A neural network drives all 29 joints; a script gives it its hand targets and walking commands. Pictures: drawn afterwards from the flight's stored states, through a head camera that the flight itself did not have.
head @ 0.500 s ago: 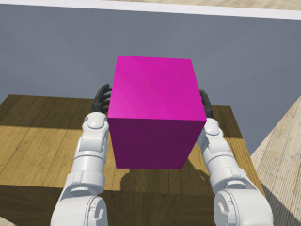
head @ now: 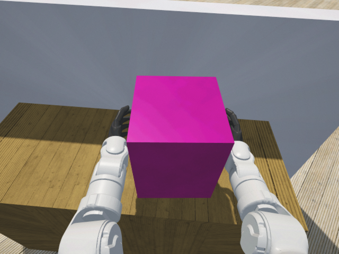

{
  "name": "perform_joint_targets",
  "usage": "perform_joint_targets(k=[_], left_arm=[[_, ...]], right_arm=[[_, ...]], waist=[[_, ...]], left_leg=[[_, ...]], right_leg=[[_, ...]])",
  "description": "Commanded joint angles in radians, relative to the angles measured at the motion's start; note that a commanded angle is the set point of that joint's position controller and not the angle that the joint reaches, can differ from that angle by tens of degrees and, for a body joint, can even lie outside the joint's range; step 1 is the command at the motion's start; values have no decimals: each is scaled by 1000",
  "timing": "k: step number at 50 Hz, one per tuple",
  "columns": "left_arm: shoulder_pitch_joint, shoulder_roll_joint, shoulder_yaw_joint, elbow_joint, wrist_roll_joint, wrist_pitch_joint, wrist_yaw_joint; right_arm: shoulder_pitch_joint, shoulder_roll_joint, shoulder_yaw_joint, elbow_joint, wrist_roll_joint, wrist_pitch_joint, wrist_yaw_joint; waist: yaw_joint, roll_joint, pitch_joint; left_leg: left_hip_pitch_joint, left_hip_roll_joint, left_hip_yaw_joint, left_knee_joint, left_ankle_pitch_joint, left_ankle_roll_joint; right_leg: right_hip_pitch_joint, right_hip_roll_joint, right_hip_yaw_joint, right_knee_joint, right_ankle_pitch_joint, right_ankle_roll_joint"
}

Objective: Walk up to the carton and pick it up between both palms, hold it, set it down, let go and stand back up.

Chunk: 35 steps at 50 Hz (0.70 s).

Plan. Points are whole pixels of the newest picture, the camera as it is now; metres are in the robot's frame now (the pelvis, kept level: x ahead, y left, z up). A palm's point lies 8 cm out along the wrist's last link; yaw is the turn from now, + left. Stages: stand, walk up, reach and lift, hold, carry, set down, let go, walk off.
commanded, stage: set down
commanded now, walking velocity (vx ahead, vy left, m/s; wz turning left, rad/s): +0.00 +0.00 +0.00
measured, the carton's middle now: (175, 139) +0.39 +0.03 +0.05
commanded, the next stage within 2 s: none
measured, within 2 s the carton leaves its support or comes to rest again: rests again in 1.26 s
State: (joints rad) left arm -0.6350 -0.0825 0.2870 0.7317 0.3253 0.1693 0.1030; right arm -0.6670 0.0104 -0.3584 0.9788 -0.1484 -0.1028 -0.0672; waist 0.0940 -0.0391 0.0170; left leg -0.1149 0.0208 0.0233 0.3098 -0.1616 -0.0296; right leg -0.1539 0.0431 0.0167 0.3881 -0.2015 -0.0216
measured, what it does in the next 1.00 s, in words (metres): stands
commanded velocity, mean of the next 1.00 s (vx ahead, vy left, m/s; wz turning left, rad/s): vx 0.00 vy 0.00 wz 0.00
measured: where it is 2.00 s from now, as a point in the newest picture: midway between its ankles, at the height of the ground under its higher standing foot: outside the picture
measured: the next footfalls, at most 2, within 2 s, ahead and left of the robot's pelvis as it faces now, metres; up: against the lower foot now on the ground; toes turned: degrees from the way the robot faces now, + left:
none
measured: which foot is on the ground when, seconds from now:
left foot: down 0.00-1.00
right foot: down 0.00-1.00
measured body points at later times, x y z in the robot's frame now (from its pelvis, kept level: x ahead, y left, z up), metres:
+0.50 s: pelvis +0.01 +0.00 +0.00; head +0.05 +0.01 +0.45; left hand +0.39 +0.18 +0.05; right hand +0.43 -0.11 +0.05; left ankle +0.00 +0.14 -0.75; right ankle +0.01 -0.08 -0.75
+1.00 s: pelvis +0.02 +0.01 +0.00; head +0.09 +0.01 +0.44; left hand +0.39 +0.19 +0.02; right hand +0.44 -0.10 +0.02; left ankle +0.00 +0.14 -0.75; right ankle +0.01 -0.08 -0.75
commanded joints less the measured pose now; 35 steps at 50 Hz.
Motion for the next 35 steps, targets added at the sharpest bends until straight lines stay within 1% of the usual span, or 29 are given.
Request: perform_joint_targets(k=[1, 2, 3, 4, 5, 6, 7, 8, 9, 10, 11, 12, 13, 14, 15, 16, 17, 21, 22, 23, 25, 27, 28, 29, 30, 31, 33, 34, 35], left_arm=[[-623, -559, -205, -166, -28, -129, -104], [-609, -558, -193, -153, -23, -129, -104], [-596, -560, -197, -159, -29, -133, -102], [-590, -561, -190, -152, -24, -133, -104], [-570, -539, -165, -136, -6, -127, -105], [-561, -541, -171, -141, -5, -129, -106], [-552, -547, -165, -141, -1, -129, -105], [-565, -543, -162, -139, -4, -133, -107], [-576, -541, -154, -139, 0, -137, -107], [-572, -541, -155, -133, -2, -136, -106], [-545, -538, -145, -126, 9, -138, -107], [-544, -538, -147, -130, 5, -143, -106], [-548, -526, -137, -124, 7, -154, -105], [-564, -535, -141, -136, 12, -166, -104], [-541, -529, -126, -110, 17, -165, -105], [-552, -541, -146, -133, 13, -176, -101], [-537, -532, -129, -120, 22, -181, -98], [-526, -552, -148, -130, 24, -211, -87], [-530, -544, -146, -130, 28, -221, -84], [-497, -546, -139, -111, 30, -224, -84], [-503, -550, -139, -97, 27, -233, -82], [-508, -557, -155, -100, 21, -253, -78], [-487, -566, -170, -98, 22, -259, -77], [-488, -573, -177, -110, 19, -274, -73], [-480, -563, -165, -97, 25, -279, -69], [-495, -564, -177, -98, 18, -286, -66], [-470, -558, -157, -77, 27, -297, -68], [-466, -564, -169, -69, 19, -304, -65], [-454, -565, -149, -51, 36, -311, -64]], right_arm=[[-743, 491, 276, -178, -49, -134, 182], [-706, 486, 264, -139, -62, -128, 183], [-714, 478, 277, -168, -54, -135, 184], [-701, 478, 274, -155, -63, -133, 181], [-696, 473, 263, -132, -65, -126, 183], [-684, 475, 270, -145, -72, -130, 184], [-661, 477, 254, -129, -73, -129, 184], [-677, 468, 247, -131, -81, -133, 185], [-680, 457, 231, -128, -85, -136, 187], [-684, 454, 227, -133, -87, -140, 189], [-672, 462, 233, -126, -83, -139, 193], [-670, 468, 232, -141, -90, -144, 192], [-667, 464, 235, -135, -99, -149, 190], [-677, 476, 232, -125, -100, -156, 190], [-671, 476, 230, -132, -99, -155, 191], [-670, 479, 225, -131, -106, -165, 192], [-677, 481, 243, -139, -106, -169, 191], [-645, 489, 230, -109, -116, -189, 189], [-641, 488, 234, -91, -121, -192, 189], [-643, 498, 249, -114, -119, -201, 186], [-646, 482, 230, -97, -135, -210, 182], [-641, 490, 234, -103, -141, -227, 177], [-629, 495, 237, -80, -136, -232, 172], [-619, 504, 248, -86, -138, -242, 173], [-611, 493, 244, -64, -144, -244, 173], [-620, 486, 233, -69, -146, -252, 169], [-614, 493, 245, -54, -143, -260, 168], [-623, 493, 252, -73, -149, -267, 164], [-621, 506, 261, -70, -147, -272, 164]], waist=[[14, 22, -533], [8, 13, -496], [12, 15, -513], [9, -1, -524], [21, -3, -479], [16, -2, -491], [15, -2, -483], [12, -8, -491], [10, 6, -487], [6, 1, -492], [18, -4, -492], [16, -6, -500], [21, -11, -522], [20, 0, -552], [25, -11, -524], [21, 7, -565], [36, -9, -563], [22, 14, -613], [23, 5, -618], [33, -7, -611], [23, -7, -614], [13, 4, -657], [8, 15, -660], [14, 14, -684], [19, 11, -663], [7, 19, -686], [23, 14, -662], [14, 2, -673], [36, -13, -671]], left_leg=[[12, -3, 82, 9, 293, -3], [10, -1, 78, 5, 288, 1], [22, 0, 79, 12, 316, 0], [28, 0, 78, 15, 331, 1], [9, -3, 84, 13, 307, 4], [5, -3, 86, 10, 304, 3], [13, 1, 84, 9, 316, 2], [10, 1, 84, 11, 324, 3], [11, 1, 85, 12, 324, -1], [9, 3, 81, 13, 321, -1], [5, 4, 84, 12, 331, 4], [-3, 1, 83, 17, 336, 2], [-13, 0, 88, 21, 343, 5], [-24, -1, 88, 29, 360, 3], [-37, 0, 92, 25, 340, 9], [-23, 0, 89, 27, 369, 0], [-36, 2, 90, 32, 374, 8], [-28, 3, 93, 45, 422, -4], [-25, 6, 91, 51, 428, -2], [-39, 3, 94, 52, 437, 1], [-42, 4, 95, 52, 432, 0], [-41, 6, 90, 63, 462, -4], [-30, 6, 88, 71, 493, -8], [-21, 10, 86, 80, 513, -12], [-35, 9, 88, 75, 500, -11], [-25, 13, 86, 78, 504, -11], [-46, 9, 87, 82, 508, -10], [-57, 8, 87, 79, 499, -9], [-70, 8, 89, 82, 505, -4]], right_leg=[[141, -25, -81, -83, 279, 34], [122, -24, -82, -87, 265, 33], [109, -20, -88, -87, 277, 33], [115, -21, -85, -87, 296, 31], [124, -23, -77, -93, 281, 35], [133, -23, -79, -85, 294, 36], [128, -22, -79, -87, 295, 32], [121, -22, -80, -88, 303, 32], [118, -25, -82, -87, 300, 31], [115, -24, -86, -87, 290, 30], [112, -23, -80, -87, 302, 33], [123, -24, -78, -80, 329, 34], [126, -28, -77, -72, 355, 37], [140, -31, -71, -63, 379, 36], [133, -31, -68, -62, 371, 40], [135, -26, -77, -56, 383, 33], [142, -28, -69, -52, 408, 36], [138, -22, -73, -48, 436, 30], [126, -20, -75, -48, 440, 29], [143, -20, -73, -42, 472, 32], [133, -16, -79, -50, 446, 25], [134, -16, -80, -41, 474, 21], [122, -15, -79, -40, 503, 21], [123, -12, -79, -32, 519, 19], [127, -15, -79, -36, 506, 17], [105, -12, -85, -37, 506, 15], [112, -15, -75, -36, 518, 16], [124, -13, -80, -32, 533, 17], [147, -15, -70, -22, 563, 19]])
